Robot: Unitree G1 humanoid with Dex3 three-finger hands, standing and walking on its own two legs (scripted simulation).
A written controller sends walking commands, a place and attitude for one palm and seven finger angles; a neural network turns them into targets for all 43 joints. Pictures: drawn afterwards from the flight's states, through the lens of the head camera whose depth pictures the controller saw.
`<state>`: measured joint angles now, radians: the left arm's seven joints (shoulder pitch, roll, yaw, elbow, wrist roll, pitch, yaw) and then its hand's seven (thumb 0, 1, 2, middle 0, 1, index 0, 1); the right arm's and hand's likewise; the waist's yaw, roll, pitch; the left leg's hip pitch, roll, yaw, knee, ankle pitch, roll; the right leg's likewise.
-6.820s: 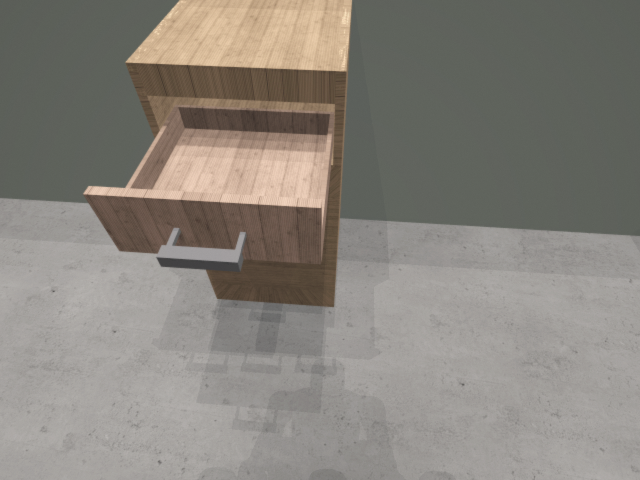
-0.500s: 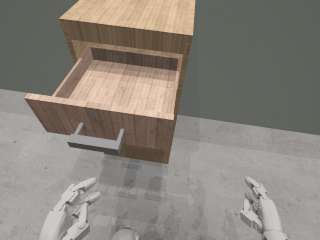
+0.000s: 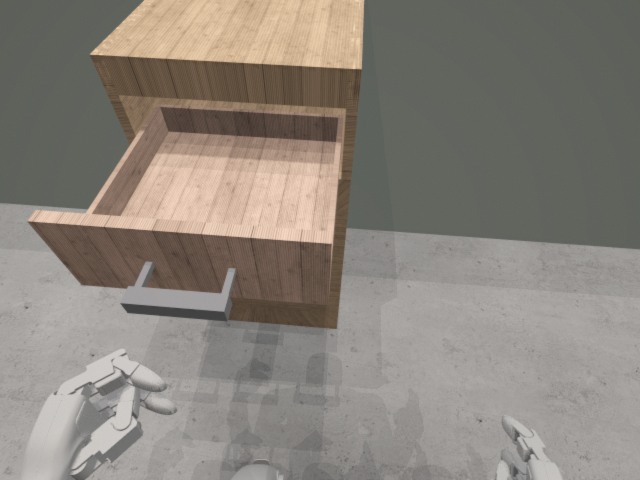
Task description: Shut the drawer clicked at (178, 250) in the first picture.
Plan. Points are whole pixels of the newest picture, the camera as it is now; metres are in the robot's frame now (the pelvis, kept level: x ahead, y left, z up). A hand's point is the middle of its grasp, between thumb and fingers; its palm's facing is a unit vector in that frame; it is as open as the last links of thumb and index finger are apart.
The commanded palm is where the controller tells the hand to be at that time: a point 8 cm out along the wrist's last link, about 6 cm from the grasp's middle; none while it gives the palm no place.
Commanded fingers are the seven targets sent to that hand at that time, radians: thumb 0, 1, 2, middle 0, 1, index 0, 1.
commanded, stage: raise the hand and make a fist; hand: left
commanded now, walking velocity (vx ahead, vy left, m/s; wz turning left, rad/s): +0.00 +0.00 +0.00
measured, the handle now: (183, 288) +0.35 +0.20 +0.03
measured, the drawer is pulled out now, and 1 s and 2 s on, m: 0.29 0.29 0.29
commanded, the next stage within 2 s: bring the fist close to the handle in 1.02 s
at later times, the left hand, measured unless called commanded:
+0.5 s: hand (134, 438) +0.15 +0.17 +0.11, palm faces -0.07 -1.00 -0.02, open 3.2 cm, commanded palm +0.12 +0.23 +0.12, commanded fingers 0.00 0.90 0.90 -1.40 -1.60 -1.40 -1.60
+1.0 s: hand (128, 428) +0.16 +0.17 +0.12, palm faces -0.01 -1.00 -0.09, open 3.3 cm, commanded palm +0.11 +0.23 +0.13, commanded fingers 0.00 0.90 0.90 -1.40 -1.60 -1.40 -1.60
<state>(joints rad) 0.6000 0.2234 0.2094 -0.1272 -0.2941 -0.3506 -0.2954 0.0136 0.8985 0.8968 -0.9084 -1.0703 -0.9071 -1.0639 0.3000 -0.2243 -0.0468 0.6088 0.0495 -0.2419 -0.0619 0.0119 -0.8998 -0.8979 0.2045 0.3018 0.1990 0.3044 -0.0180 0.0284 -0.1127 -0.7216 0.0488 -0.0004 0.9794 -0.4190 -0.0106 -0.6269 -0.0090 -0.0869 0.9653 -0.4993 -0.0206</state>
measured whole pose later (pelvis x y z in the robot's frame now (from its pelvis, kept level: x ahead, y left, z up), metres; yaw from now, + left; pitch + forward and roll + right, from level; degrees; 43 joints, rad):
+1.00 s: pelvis +0.00 +0.01 +0.01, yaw +1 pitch +5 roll -2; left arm 0.72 0.24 0.11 -0.42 -0.26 -0.23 -0.21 0.02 0.90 0.90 -1.40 -1.60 -1.40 -1.60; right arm 0.28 -0.23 0.01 0.52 0.07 -0.26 -0.04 0.01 -0.90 -0.90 0.20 0.30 0.20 0.30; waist 0.01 0.06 -0.12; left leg -0.59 0.04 -0.01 0.91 -0.41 0.00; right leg -0.48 -0.01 -0.10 0.87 -0.47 -0.01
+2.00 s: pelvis -0.01 +0.01 -0.02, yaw +0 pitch +13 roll -2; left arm 0.44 0.19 0.04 -0.11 -0.20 -0.39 -0.19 0.01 0.90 0.90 -1.40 -1.60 -1.40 -1.60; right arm 0.22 -0.22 0.01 0.51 0.02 -0.18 -0.03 0.01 -0.90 -0.90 0.21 0.30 0.20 0.30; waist -0.02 0.04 -0.12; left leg -0.87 0.03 -0.01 1.11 -0.46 0.01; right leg -0.76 -0.03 -0.09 1.08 -0.54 0.00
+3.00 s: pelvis +0.00 +0.00 -0.03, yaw +0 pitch +15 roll -2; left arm 0.22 0.24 0.09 0.04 -0.21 -0.35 -0.19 0.02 0.86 0.90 -1.40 -1.60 -1.40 -1.60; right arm 0.23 -0.24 0.02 0.51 0.02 -0.11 -0.03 0.01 -0.90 -0.90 0.21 0.30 0.20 0.30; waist -0.04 0.04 -0.14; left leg -0.93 0.05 -0.02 1.14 -0.48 -0.01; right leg -0.82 -0.01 -0.09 1.12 -0.56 -0.02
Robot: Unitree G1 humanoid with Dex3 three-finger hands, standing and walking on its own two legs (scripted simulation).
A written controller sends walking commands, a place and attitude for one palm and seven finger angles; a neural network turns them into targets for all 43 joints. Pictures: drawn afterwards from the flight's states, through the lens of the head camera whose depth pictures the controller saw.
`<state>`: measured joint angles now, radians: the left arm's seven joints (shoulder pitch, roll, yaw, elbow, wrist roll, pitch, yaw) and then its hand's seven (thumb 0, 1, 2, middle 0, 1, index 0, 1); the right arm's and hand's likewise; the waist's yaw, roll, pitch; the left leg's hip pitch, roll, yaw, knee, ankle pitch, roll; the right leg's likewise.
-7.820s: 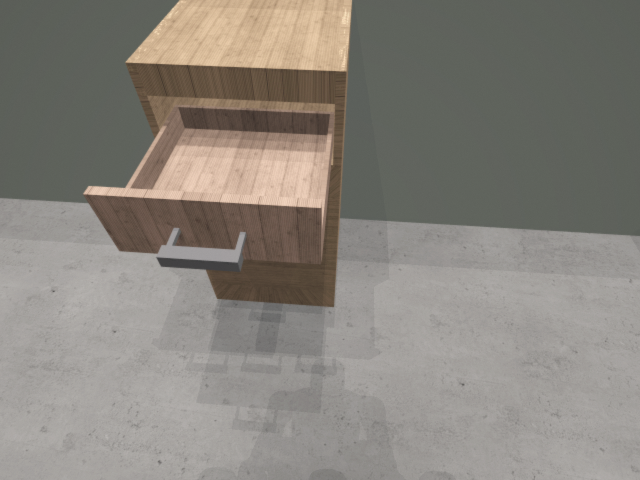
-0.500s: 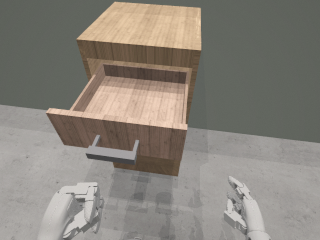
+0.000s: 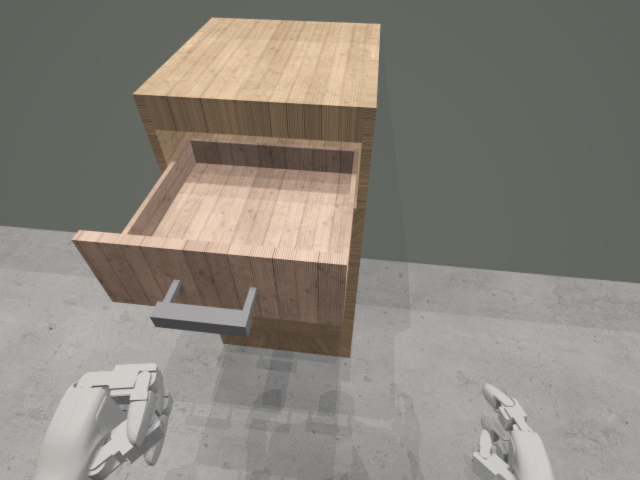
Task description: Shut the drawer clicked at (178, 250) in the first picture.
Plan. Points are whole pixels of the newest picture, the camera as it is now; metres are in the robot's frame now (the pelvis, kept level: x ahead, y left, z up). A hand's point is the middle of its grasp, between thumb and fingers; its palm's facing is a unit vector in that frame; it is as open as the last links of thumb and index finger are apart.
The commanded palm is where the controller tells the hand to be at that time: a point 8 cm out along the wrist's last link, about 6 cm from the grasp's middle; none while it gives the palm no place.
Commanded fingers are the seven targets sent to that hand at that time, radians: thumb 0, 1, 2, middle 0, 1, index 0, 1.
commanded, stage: raise the hand and make a fist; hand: left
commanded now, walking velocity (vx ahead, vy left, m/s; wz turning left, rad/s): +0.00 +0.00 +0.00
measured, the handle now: (207, 304) +0.35 +0.19 +0.01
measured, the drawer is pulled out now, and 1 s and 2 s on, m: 0.29 0.29 0.29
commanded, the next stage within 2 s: bring the fist close to the handle in 0.02 s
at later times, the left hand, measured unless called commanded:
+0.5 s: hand (179, 413) +0.18 +0.16 +0.07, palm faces -0.05 -1.00 -0.05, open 3.3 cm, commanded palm +0.15 +0.22 +0.08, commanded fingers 0.00 0.90 0.90 -1.40 -1.60 -1.40 -1.60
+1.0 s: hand (205, 407) +0.20 +0.15 +0.02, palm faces -0.08 -1.00 -0.04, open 3.3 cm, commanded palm +0.19 +0.21 +0.03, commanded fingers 0.00 0.90 0.90 -1.40 -1.60 -1.40 -1.60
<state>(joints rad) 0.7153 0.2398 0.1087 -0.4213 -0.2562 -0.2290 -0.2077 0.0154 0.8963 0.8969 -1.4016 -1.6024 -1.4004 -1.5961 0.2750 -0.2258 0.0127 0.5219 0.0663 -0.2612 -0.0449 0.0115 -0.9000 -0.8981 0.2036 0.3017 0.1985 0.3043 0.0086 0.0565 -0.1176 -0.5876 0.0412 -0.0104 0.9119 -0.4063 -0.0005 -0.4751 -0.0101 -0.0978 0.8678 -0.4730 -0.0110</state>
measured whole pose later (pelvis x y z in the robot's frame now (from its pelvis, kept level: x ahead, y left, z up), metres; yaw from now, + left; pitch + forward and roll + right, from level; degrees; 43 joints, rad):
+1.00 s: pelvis -0.01 +0.01 -0.04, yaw +0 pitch +13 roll -2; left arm 0.44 0.19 0.04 -0.11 -0.20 -0.39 -0.19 0.01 0.90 0.90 -1.40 -1.60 -1.40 -1.60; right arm 0.22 -0.22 0.01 0.51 0.02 -0.18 -0.03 0.01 -0.90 -0.90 0.21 0.30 0.20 0.30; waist -0.02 0.04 -0.12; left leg -0.87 0.03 -0.01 1.11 -0.46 0.01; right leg -0.76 -0.03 -0.09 1.08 -0.54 0.00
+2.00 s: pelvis +0.00 +0.00 -0.04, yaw -1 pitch +15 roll -2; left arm 0.22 0.24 0.09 0.04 -0.21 -0.35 -0.19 0.02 0.86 0.90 -1.40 -1.60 -1.40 -1.60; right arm 0.23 -0.24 0.02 0.51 0.02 -0.11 -0.03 0.01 -0.90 -0.90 0.21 0.30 0.20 0.30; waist -0.04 0.04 -0.14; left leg -0.93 0.05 -0.02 1.14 -0.48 -0.01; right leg -0.82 -0.01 -0.09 1.12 -0.56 -0.02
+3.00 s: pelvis -0.04 +0.02 -0.04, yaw -1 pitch +16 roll -3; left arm -0.47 0.28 0.12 0.70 -0.15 -0.38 -0.13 -0.05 0.72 0.94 -1.40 -1.60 -1.40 -1.60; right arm 0.28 -0.26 0.04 0.63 0.02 -0.06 -0.04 0.01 -0.90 -0.90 0.21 0.30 0.20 0.30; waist -0.08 0.02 -0.10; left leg -1.00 0.03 0.00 1.12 -0.41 0.02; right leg -0.89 -0.02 -0.08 1.10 -0.49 0.01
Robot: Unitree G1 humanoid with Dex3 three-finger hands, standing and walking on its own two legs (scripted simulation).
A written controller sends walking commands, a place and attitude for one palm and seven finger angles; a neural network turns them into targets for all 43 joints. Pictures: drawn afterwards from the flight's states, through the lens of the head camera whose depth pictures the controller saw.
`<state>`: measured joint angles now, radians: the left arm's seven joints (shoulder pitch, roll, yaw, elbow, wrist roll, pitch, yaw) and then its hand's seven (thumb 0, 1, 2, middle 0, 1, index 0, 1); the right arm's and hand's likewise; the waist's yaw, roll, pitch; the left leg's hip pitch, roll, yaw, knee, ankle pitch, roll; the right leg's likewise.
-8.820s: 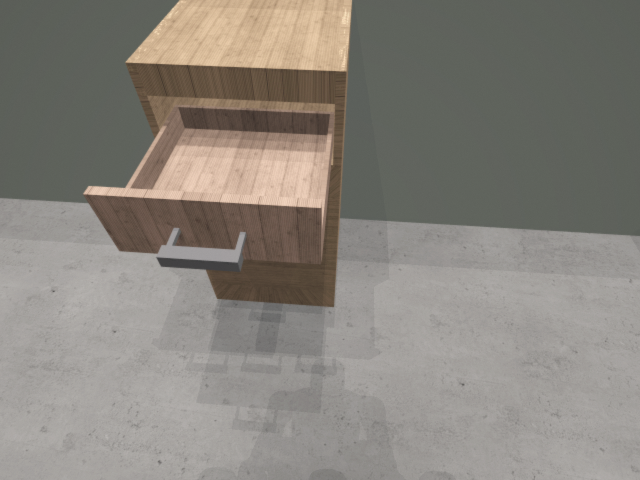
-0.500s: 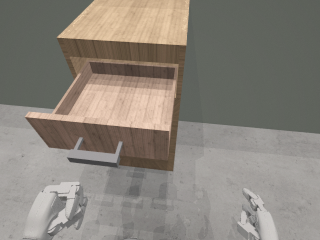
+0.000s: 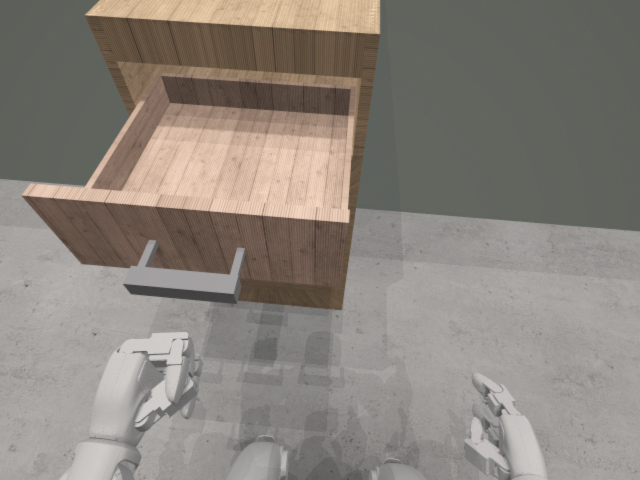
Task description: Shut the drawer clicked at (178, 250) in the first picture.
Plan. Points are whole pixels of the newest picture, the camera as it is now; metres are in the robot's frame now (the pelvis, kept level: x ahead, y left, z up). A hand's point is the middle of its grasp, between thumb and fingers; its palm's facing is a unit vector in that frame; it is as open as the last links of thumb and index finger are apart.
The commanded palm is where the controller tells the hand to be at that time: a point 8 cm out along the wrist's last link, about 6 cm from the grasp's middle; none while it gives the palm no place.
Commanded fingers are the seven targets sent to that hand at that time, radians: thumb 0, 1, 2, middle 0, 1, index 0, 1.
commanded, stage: bring the fist close to the handle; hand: left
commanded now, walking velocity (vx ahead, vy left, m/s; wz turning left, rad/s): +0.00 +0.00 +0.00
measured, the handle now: (189, 268) +0.36 +0.19 +0.05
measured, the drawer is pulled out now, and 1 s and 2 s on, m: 0.29 0.29 0.19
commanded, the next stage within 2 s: push the drawer shut in 0.52 s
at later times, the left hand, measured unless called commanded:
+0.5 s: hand (204, 370) +0.24 +0.14 +0.04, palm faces -0.08 -1.00 -0.03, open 3.2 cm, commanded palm +0.22 +0.20 +0.05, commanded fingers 0.00 0.90 0.90 -1.40 -1.60 -1.40 -1.60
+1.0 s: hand (210, 334) +0.28 +0.14 +0.05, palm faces -0.09 -0.99 -0.06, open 3.2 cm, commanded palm +0.26 +0.20 +0.05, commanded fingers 0.00 0.90 0.90 -1.40 -1.60 -1.40 -1.60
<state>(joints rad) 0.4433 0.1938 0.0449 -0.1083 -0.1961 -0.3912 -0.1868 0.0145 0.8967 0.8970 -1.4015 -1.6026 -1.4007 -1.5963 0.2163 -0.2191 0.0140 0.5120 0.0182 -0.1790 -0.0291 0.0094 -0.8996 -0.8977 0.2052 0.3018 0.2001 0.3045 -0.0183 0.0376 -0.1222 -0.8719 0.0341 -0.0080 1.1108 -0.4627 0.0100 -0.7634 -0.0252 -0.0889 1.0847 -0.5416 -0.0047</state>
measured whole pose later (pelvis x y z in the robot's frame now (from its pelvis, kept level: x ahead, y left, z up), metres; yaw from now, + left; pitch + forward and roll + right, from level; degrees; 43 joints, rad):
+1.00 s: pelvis +0.01 -0.01 -0.01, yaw +0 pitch +15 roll -2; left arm 0.22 0.24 0.09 0.04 -0.21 -0.35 -0.19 0.02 0.86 0.90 -1.40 -1.60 -1.40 -1.60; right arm 0.23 -0.24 0.02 0.51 0.02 -0.11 -0.03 0.01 -0.90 -0.90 0.21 0.30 0.20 0.30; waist -0.04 0.04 -0.14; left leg -0.93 0.05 -0.02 1.14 -0.48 -0.01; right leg -0.82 -0.01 -0.09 1.12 -0.56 -0.02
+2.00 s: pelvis -0.03 +0.01 -0.01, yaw -1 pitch +16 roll -3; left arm -0.47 0.28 0.12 0.70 -0.15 -0.38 -0.13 -0.05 0.72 0.94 -1.40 -1.60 -1.40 -1.60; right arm 0.28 -0.26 0.04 0.63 0.02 -0.06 -0.04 0.01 -0.90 -0.90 0.21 0.30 0.20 0.30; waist -0.08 0.02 -0.10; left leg -1.00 0.03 0.00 1.12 -0.41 0.02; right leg -0.89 -0.02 -0.08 1.10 -0.49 0.01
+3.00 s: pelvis -0.02 +0.00 -0.03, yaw -3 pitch +24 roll -4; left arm -0.96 0.47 0.31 1.18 -0.07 -0.41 -0.19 -0.04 0.67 0.90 -1.40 -1.60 -1.40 -1.60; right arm 0.35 -0.27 0.05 0.66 -0.02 0.00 -0.01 0.00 -0.90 -0.90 0.21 0.30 0.20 0.30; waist -0.18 0.04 -0.11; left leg -1.19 0.06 -0.02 1.21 -0.44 0.02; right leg -1.08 0.01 -0.09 1.17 -0.50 -0.01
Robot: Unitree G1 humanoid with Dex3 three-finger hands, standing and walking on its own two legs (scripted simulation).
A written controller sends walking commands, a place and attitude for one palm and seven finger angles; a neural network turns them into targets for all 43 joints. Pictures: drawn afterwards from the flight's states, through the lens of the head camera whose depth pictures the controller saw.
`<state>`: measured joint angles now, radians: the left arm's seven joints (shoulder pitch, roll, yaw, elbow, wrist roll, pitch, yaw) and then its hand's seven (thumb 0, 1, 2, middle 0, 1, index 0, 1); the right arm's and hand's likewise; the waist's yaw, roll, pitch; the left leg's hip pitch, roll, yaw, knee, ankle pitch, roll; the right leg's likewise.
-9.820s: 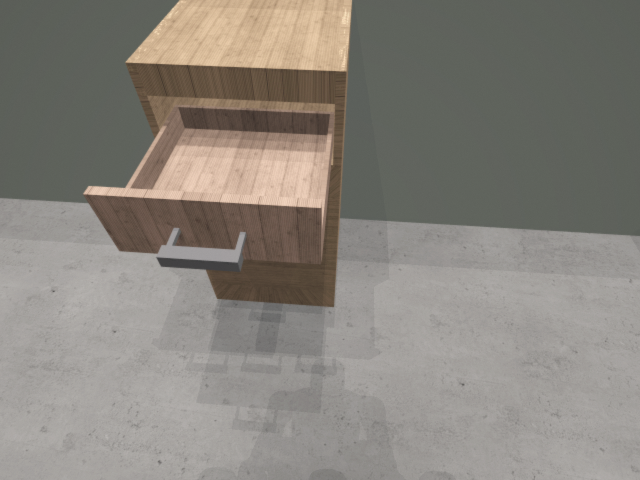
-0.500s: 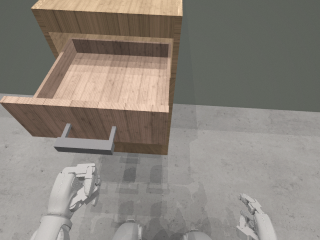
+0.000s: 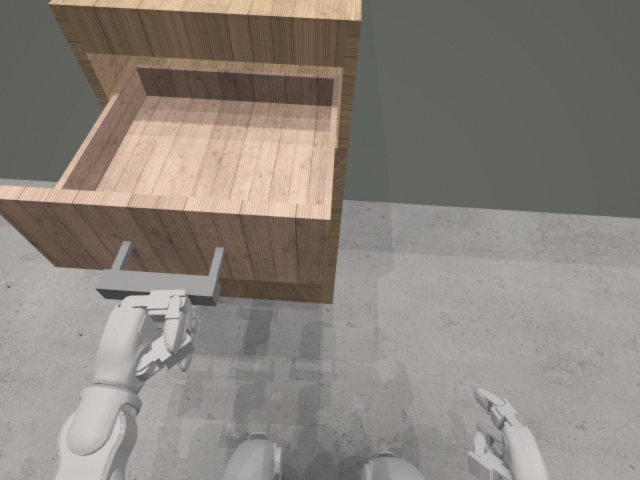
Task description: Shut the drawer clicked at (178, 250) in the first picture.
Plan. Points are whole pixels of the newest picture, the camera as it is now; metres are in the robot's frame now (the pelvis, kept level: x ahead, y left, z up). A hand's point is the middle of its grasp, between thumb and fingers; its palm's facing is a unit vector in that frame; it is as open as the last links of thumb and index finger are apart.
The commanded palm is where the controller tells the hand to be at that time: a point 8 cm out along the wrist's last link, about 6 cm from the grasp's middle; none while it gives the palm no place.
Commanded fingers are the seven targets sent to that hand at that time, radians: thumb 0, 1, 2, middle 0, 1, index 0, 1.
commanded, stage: push the drawer shut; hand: left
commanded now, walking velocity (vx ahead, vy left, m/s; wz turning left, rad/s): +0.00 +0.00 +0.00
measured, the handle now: (166, 270) +0.35 +0.20 +0.06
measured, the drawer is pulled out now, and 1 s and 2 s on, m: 0.29 0.19 0.07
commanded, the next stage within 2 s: none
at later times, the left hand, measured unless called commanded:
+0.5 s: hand (191, 318) +0.30 +0.16 +0.05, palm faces -0.09 -0.99 -0.06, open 2.7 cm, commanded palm +0.31 +0.21 +0.06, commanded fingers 0.00 0.90 0.90 -1.40 -1.60 -1.40 -1.60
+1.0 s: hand (205, 257) +0.38 +0.16 +0.05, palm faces -0.08 -1.00 -0.05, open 2.8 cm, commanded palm +0.38 +0.21 +0.06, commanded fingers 0.00 0.90 0.90 -1.40 -1.60 -1.40 -1.60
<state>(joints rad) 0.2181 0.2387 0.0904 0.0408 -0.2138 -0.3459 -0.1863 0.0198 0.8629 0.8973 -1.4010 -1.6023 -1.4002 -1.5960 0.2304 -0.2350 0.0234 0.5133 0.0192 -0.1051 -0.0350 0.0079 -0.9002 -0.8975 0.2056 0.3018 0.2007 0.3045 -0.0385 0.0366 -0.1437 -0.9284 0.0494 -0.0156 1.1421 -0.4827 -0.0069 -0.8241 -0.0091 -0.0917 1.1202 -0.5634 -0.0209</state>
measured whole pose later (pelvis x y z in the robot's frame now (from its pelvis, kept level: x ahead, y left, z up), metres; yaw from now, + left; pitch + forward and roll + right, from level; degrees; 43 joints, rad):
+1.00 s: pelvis -0.03 +0.02 +0.00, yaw +0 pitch +16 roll -3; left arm -0.47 0.28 0.12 0.70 -0.15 -0.38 -0.13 -0.05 0.72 0.94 -1.40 -1.60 -1.40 -1.60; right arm 0.28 -0.26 0.04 0.63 0.02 -0.06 -0.04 0.01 -0.90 -0.90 0.21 0.30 0.20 0.30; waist -0.08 0.02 -0.10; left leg -1.00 0.03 0.00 1.12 -0.41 0.02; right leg -0.89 -0.02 -0.08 1.10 -0.49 0.01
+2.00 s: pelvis -0.03 +0.01 -0.02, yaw -2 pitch +24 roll -4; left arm -0.96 0.47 0.31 1.18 -0.07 -0.41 -0.19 -0.04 0.67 0.90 -1.40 -1.60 -1.40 -1.60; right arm 0.35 -0.27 0.05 0.66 -0.02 0.00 -0.01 0.00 -0.90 -0.90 0.21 0.30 0.20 0.30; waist -0.18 0.04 -0.11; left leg -1.19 0.06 -0.02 1.21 -0.44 0.02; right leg -1.08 0.01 -0.09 1.17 -0.50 -0.01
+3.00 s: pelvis -0.04 +0.03 -0.04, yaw -4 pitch +30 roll -8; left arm -1.33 0.70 0.31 1.35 0.05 -0.28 -0.16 0.03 0.53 0.87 -1.40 -1.60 -1.40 -1.60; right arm 0.41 -0.26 0.10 0.66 -0.06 -0.01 0.00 0.00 -0.90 -0.90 0.21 0.30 0.20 0.30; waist -0.31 0.05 -0.10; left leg -1.39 0.07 -0.06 1.29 -0.43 0.03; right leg -1.25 0.02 -0.12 1.20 -0.48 0.01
